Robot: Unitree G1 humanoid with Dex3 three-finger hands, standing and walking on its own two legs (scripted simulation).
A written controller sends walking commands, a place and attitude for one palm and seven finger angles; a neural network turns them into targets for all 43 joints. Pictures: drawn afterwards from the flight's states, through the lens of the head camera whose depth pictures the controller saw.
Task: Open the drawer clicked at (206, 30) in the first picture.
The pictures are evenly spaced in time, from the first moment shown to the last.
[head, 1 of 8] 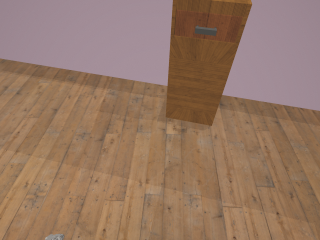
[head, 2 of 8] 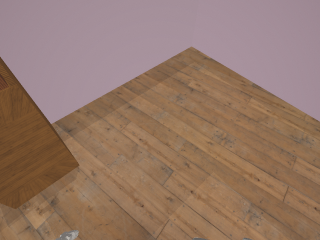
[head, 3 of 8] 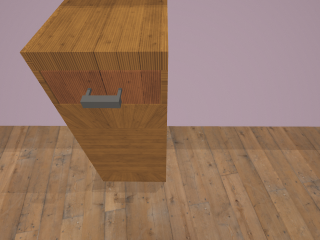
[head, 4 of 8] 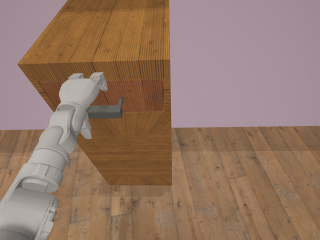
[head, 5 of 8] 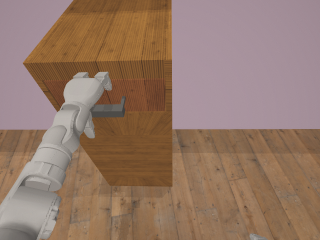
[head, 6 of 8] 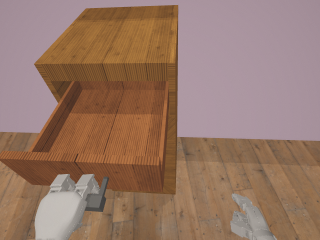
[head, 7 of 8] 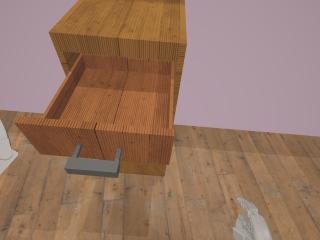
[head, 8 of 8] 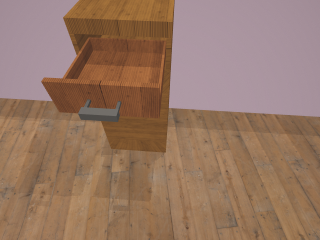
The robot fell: no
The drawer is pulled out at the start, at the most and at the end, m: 0.00 0.30 0.29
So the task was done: yes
